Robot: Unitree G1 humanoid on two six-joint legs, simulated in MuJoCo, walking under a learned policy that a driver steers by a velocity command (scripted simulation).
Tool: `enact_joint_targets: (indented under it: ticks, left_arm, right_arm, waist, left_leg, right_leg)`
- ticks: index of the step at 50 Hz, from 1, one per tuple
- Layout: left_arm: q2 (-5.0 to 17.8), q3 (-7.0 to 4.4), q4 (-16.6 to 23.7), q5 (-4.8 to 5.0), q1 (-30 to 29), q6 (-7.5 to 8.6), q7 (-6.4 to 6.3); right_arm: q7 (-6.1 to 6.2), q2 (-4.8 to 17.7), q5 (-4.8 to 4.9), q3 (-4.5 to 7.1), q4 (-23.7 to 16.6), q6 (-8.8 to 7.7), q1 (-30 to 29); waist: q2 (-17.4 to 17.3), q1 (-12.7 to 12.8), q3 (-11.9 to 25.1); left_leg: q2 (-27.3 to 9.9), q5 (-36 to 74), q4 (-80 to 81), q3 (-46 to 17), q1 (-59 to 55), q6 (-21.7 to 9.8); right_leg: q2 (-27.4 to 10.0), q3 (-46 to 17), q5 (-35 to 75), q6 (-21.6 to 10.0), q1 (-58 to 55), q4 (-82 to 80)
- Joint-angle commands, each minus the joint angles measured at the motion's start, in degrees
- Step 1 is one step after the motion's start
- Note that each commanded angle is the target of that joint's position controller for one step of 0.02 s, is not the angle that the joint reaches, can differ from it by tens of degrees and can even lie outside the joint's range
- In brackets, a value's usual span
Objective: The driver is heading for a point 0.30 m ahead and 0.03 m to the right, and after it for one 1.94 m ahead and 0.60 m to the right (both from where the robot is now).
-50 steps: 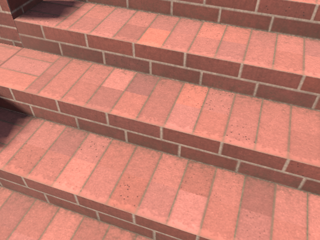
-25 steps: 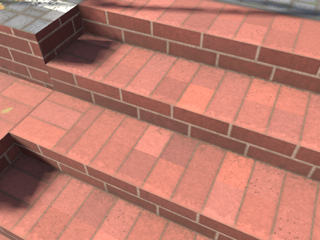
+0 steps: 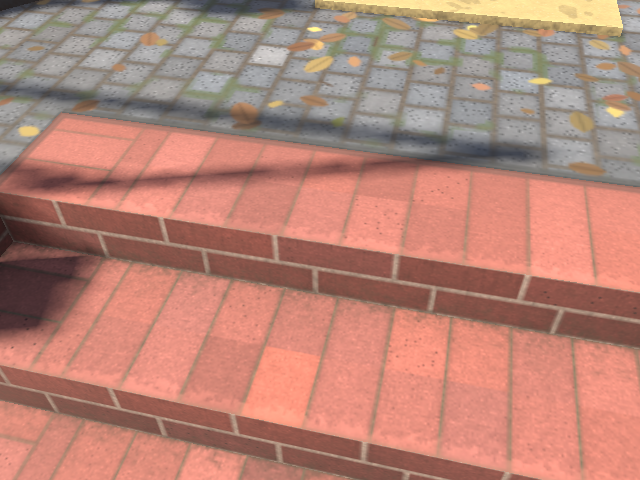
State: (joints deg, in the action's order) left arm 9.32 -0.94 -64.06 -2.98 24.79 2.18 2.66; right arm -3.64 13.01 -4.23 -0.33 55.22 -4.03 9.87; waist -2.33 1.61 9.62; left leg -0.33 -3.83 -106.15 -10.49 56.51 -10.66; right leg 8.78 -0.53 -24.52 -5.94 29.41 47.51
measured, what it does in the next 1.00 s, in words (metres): climbs, turning right: left foot 0.15 m higher, then right foot 0.15 m higher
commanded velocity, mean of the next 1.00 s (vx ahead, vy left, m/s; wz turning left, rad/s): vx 0.50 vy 0.00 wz -0.56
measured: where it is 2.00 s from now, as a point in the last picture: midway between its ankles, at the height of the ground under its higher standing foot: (508, 174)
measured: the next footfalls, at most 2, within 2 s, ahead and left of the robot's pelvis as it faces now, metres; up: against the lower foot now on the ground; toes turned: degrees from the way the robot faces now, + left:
left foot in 0.26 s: +0.38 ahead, +0.13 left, +0.15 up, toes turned -5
right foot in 0.86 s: +0.58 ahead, -0.21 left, +0.29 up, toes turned -34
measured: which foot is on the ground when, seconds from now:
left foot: up 0.00-0.24, down 0.26-0.92, up 0.94-1.00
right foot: down 0.00-0.28, up 0.30-0.84, down 0.86-1.00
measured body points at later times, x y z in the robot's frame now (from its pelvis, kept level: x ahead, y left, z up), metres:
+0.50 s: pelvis +0.29 +0.06 +0.16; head +0.28 +0.06 +0.61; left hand +0.48 +0.25 +0.03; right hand +0.24 -0.18 +0.01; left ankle +0.33 +0.14 -0.55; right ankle +0.25 -0.09 -0.32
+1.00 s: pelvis +0.54 -0.09 +0.26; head +0.54 -0.08 +0.71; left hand +0.78 +0.02 +0.13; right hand +0.40 -0.27 +0.11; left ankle +0.46 +0.13 -0.29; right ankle +0.54 -0.19 -0.40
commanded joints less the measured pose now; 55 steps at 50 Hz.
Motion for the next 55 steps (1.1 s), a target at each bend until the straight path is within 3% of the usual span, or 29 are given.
enact_joint_targets:
  ticks: [1,3,7,9,10,12,13,14,15,16,17,20,21,25,27,31,35,36,39,43,44,45,46,47,48,49,50,52,55]
  left_arm:
    - [0.61,0.84,4.13,-1.53,-8.87,2.53,0.72]
    - [0.08,1.71,0.20,-3.36,1.29,3.16,-0.21]
    - [0.38,1.90,-3.68,-4.14,11.17,4.32,0.05]
    - [2.35,1.57,1.69,-0.16,2.02,4.25,2.64]
    - [4.43,1.29,3.16,1.30,1.69,5.03,3.06]
    - [11.68,-1.46,5.87,2.97,-0.27,6.32,3.22]
    - [13.47,-2.92,6.63,2.38,-1.29,6.64,3.40]
    - [5.06,-1.78,6.27,0.27,2.01,6.77,2.93]
    - [-3.47,-0.03,6.32,-1.37,7.65,6.18,3.90]
    - [2.06,-2.28,4.75,1.09,-1.69,4.62,4.08]
    - [1.67,-2.75,4.57,2.12,-4.11,4.62,3.40]
    - [-1.35,-1.82,5.63,0.40,-7.94,2.79,2.00]
    - [-3.79,-1.17,5.96,1.11,-8.10,1.87,1.97]
    - [-2.68,0.44,8.94,2.60,-13.32,1.21,4.34]
    - [-0.36,0.54,8.48,2.51,-15.44,0.90,5.51]
    - [-0.89,2.76,14.99,2.98,-27.96,1.23,2.53]
    - [0.27,3.62,20.38,2.25,-37.00,-1.68,1.27]
    - [-0.55,3.72,20.95,1.98,-38.10,-2.71,1.17]
    - [-2.13,3.65,23.25,1.08,-42.62,-4.93,3.32]
    - [0.42,1.95,21.24,2.69,-30.85,-3.23,3.86]
    - [3.36,0.73,19.82,3.33,-23.70,-2.64,2.40]
    - [6.38,-0.07,15.39,4.56,-10.98,-2.03,1.13]
    - [9.82,-1.52,10.97,1.92,4.54,-2.37,-0.57]
    - [14.66,-3.60,6.64,-0.50,13.46,-2.70,-0.34]
    - [15.52,-4.97,4.49,-1.65,11.15,-0.81,-1.18]
    - [11.00,-4.07,3.18,-0.50,6.54,0.30,-0.99]
    - [6.58,-2.97,2.43,0.47,1.30,0.85,-0.25]
    - [-0.91,-0.13,1.81,-0.70,-9.08,0.57,1.69]
    - [-2.28,0.97,2.41,-1.45,-11.95,1.44,1.29]
  right_arm:
    - [0.79,0.23,1.22,-1.13,-4.70,0.41,-4.69]
    - [1.22,-2.50,1.16,-2.41,-6.62,0.05,-8.70]
    - [3.23,-1.31,1.10,-3.55,-16.46,0.21,-25.45]
    - [2.66,-4.64,0.29,-4.89,-21.88,3.64,-36.39]
    - [1.32,-7.06,1.52,-4.90,-21.20,3.93,-30.58]
    - [0.43,1.51,2.53,-1.79,-18.15,3.90,-21.31]
    - [1.38,5.82,3.00,0.40,-15.47,2.97,-11.78]
    - [2.26,7.19,1.59,1.35,-11.16,2.33,3.45]
    - [2.62,8.85,0.81,1.27,-7.41,1.77,14.80]
    - [3.80,9.62,-0.27,1.82,-5.44,1.29,18.67]
    - [3.86,10.57,1.09,2.26,-3.75,-0.17,10.69]
    - [3.17,-8.10,2.53,-1.63,-0.45,0.94,0.06]
    - [3.26,-9.89,2.28,-2.07,0.26,1.00,-1.81]
    - [2.63,-8.26,-0.58,-0.74,2.77,-0.98,-1.00]
    - [2.42,-6.26,-1.70,-0.81,4.38,-0.95,3.75]
    - [1.66,-6.11,-4.28,-2.41,11.09,-0.48,17.50]
    - [0.83,-6.39,-5.87,-3.45,13.49,-1.15,25.06]
    - [0.42,-6.47,-5.74,-3.66,14.28,-1.31,28.24]
    - [-1.47,-2.77,-1.30,-3.16,10.83,-2.36,21.81]
    - [-0.01,9.34,0.19,0.71,9.26,-4.28,21.71]
    - [-0.72,10.56,-1.38,1.32,9.06,-4.16,21.59]
    - [-1.83,5.80,-4.20,0.67,8.41,-4.65,25.41]
    - [-3.80,4.89,-4.09,0.41,7.14,-4.02,21.77]
    - [-5.28,2.18,0.59,1.17,6.13,-2.26,18.38]
    - [-4.85,-0.51,1.91,1.57,5.63,-2.04,16.27]
    - [-4.04,-2.60,1.30,1.33,4.91,-2.57,12.54]
    - [-3.20,-3.65,0.97,1.11,2.71,-2.84,8.44]
    - [-2.00,-6.50,1.40,-0.56,0.45,-1.68,5.42]
    - [-1.52,-6.69,2.22,-1.69,-0.61,0.13,3.91]
  waist:
    - [0.63,-4.23,-4.06]
    - [6.60,-1.18,-5.72]
    - [3.16,3.09,-6.68]
    - [5.59,1.34,-9.96]
    - [12.55,-1.57,-10.10]
    - [10.62,-6.86,-3.22]
    - [10.60,-8.73,1.77]
    - [-0.93,-9.85,18.61]
    - [-16.17,-10.89,24.44]
    - [-11.74,-16.22,7.11]
    - [-10.00,-11.16,-4.99]
    - [3.50,-2.11,-2.53]
    - [3.23,-0.69,-2.87]
    - [3.45,1.74,-4.21]
    - [-1.56,-0.47,-5.90]
    - [1.02,-3.84,-6.21]
    - [1.32,-6.30,-6.55]
    - [-0.03,-6.66,-7.41]
    - [-3.07,-2.47,-9.09]
    - [-10.38,4.01,-4.69]
    - [-12.20,5.42,0.89]
    - [-5.00,6.07,10.71]
    - [2.58,11.47,12.67]
    - [6.96,12.03,11.55]
    - [4.08,9.37,3.13]
    - [8.52,6.37,-2.33]
    - [6.21,2.77,-4.10]
    - [0.18,-5.19,-4.50]
    - [6.39,-7.19,-7.60]
  left_leg:
    - [-2.42,-3.37,0.51,7.53,9.83,0.83]
    - [-2.06,-9.52,-12.73,9.11,16.91,1.04]
    - [-5.45,-12.83,8.85,8.04,25.68,1.40]
    - [-5.87,-18.80,28.19,16.46,-6.68,5.29]
    - [-2.85,-14.23,23.66,20.53,-20.16,7.21]
    - [4.19,-11.61,38.23,21.62,-25.25,7.19]
    - [4.86,-11.66,47.55,17.09,-31.58,5.68]
    - [-4.81,10.52,51.78,-0.60,-56.48,-2.91]
    - [-21.72,-10.25,74.48,-36.62,-73.85,-14.06]
    - [-20.48,-47.65,83.88,-47.74,-59.06,-8.21]
    - [-19.31,-55.09,84.53,-39.96,-44.60,-5.39]
    - [-19.73,-27.27,83.21,-16.85,-31.88,-4.23]
    - [-18.47,-19.40,84.99,-11.77,-31.18,-2.77]
    - [-11.27,-9.72,88.58,14.37,-31.28,1.75]
    - [-12.59,-8.89,92.89,14.92,-33.57,-1.37]
    - [-16.00,-4.45,93.38,14.77,-53.05,-1.59]
    - [-16.96,0.96,98.69,18.64,-60.20,-1.36]
    - [-17.71,4.05,99.49,19.12,-62.58,-1.69]
    - [-17.89,29.09,103.95,29.27,-47.37,-1.62]
    - [-20.47,82.14,88.89,29.80,-63.91,-0.68]
    - [-19.10,88.53,81.19,28.90,-59.33,-0.33]
    - [-15.89,74.24,65.42,24.39,-39.69,2.67]
    - [-8.31,28.10,47.79,20.92,-21.17,5.54]
    - [-0.11,0.09,16.51,8.57,-13.79,5.77]
    - [1.14,4.35,3.13,-2.85,-4.87,4.73]
    - [1.49,4.44,-9.00,-3.23,-0.54,3.64]
    - [2.90,2.24,-13.74,-3.52,4.11,1.20]
    - [0.10,4.47,-14.92,-1.91,8.88,-4.23]
    - [-1.36,-7.43,-25.41,4.60,14.48,-4.78]
  right_leg:
    - [-9.94,-15.97,13.54,-8.86,0.05,-23.57]
    - [-11.28,-20.03,12.64,-10.00,-3.17,-24.24]
    - [-14.07,-25.20,10.90,-7.94,-15.76,-25.99]
    - [-16.28,-23.12,10.34,-9.86,11.01,-42.73]
    - [-18.78,-22.22,32.21,-11.42,16.07,-41.94]
    - [-18.41,-18.24,84.69,-8.58,-4.20,-30.67]
    - [-16.88,-15.99,93.20,-5.27,-13.50,-19.98]
    - [-12.23,-15.78,73.47,-1.75,-5.78,1.63]
    - [0.06,-15.10,13.87,-0.65,18.69,20.14]
    - [-2.44,-20.17,17.51,-1.15,30.75,46.02]
    - [-5.61,-15.96,22.78,-1.96,34.42,51.53]
    - [-9.00,-11.07,26.58,-7.50,30.30,64.50]
    - [-9.17,-12.72,26.86,-9.09,31.84,66.74]
    - [-11.01,-7.39,25.39,-9.99,36.21,63.61]
    - [-10.31,-4.59,22.46,-9.51,41.10,74.74]
    - [-10.87,-7.61,20.82,-13.32,61.22,73.59]
    - [-14.29,-3.38,24.71,-10.99,62.09,54.40]
    - [-14.65,-2.11,25.67,-10.33,62.70,51.96]
    - [-14.44,10.62,10.93,-8.46,34.90,40.71]
    - [-3.73,12.80,3.95,-5.82,15.93,14.06]
    - [-1.60,10.10,9.60,-6.34,1.00,12.38]
    - [-5.86,-3.52,24.98,-10.69,-26.89,13.29]
    - [-12.19,-23.53,21.61,-14.73,-41.92,-5.48]
    - [-20.69,-43.74,19.85,-16.61,-37.61,-21.73]
    - [-21.34,-42.38,12.59,-11.63,-28.73,-23.29]
    - [-20.31,-37.19,12.26,-11.27,-19.44,-20.96]
    - [-19.39,-32.54,12.76,-10.76,-15.82,-19.99]
    - [-17.75,-21.19,11.69,-7.16,-6.96,-21.59]
    - [-16.64,-13.23,10.11,-8.77,-0.16,-28.33]
Over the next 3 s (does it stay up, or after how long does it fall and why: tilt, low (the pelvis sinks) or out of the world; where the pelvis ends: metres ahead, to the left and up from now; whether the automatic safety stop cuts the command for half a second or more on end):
stays up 1.47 -0.38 0.46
